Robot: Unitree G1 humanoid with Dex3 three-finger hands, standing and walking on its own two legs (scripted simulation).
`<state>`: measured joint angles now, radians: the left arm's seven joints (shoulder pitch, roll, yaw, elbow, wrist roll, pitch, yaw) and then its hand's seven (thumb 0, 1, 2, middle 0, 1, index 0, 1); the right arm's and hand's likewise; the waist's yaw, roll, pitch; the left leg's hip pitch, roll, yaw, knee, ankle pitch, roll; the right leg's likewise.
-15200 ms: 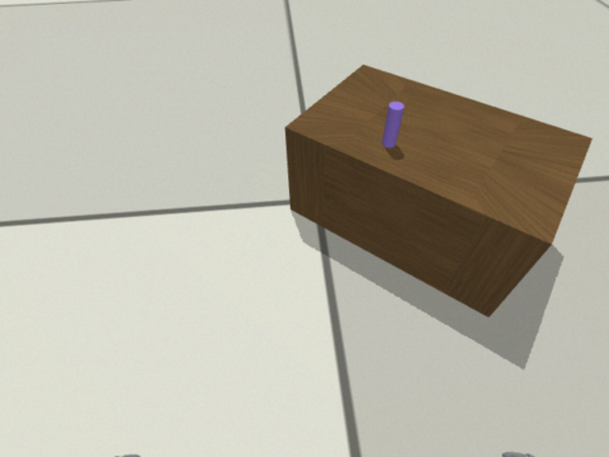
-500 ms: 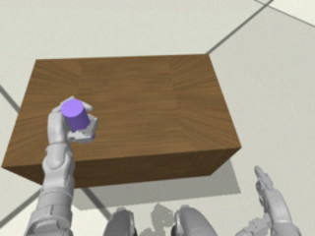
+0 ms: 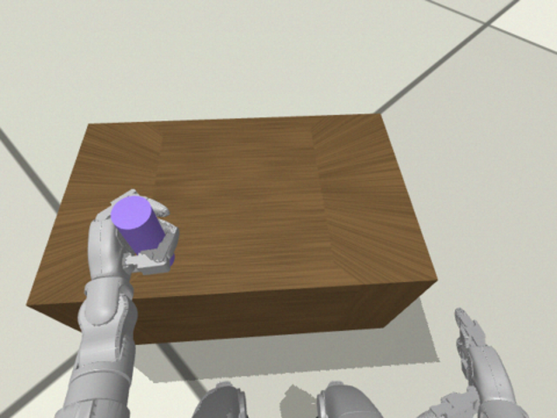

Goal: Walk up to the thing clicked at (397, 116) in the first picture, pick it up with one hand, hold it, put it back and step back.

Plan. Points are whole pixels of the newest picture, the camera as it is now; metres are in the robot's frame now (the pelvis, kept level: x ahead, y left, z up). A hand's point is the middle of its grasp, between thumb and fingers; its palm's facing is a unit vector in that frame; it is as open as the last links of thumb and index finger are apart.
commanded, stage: lift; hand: left
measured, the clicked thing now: (147, 238) +0.35 +0.19 +0.04
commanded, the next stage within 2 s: hold in 0.12 s
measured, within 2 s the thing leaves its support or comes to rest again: neither
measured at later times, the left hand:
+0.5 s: hand (151, 237) +0.34 +0.18 +0.06, palm faces +0.12 -0.99 -0.02, open 6.4 cm
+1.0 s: hand (151, 245) +0.32 +0.17 +0.07, palm faces +0.13 -0.99 -0.02, open 6.4 cm
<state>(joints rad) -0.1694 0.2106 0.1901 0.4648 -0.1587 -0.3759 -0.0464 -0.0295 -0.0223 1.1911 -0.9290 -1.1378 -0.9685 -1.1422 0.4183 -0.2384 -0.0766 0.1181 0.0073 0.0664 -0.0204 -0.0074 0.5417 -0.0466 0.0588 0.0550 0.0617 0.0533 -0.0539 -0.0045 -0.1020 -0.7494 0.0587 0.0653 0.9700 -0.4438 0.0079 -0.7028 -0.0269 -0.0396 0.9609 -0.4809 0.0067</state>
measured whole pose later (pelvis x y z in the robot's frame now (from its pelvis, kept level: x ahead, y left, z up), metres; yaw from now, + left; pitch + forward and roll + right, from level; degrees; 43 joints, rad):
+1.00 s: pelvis +0.00 +0.00 +0.01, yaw +0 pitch +9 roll +0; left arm -0.08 0.19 0.16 0.35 -0.17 -0.29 -0.03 -0.03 -0.02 1.19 -0.93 -1.14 -0.96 -1.15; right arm 0.39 -0.22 -0.08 0.23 0.02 0.07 -0.03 -0.01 0.54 -0.05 0.06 0.05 0.06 0.05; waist -0.03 0.00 -0.08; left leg -0.62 0.05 0.06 0.87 -0.40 0.00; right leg -0.58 -0.03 -0.04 0.87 -0.45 0.00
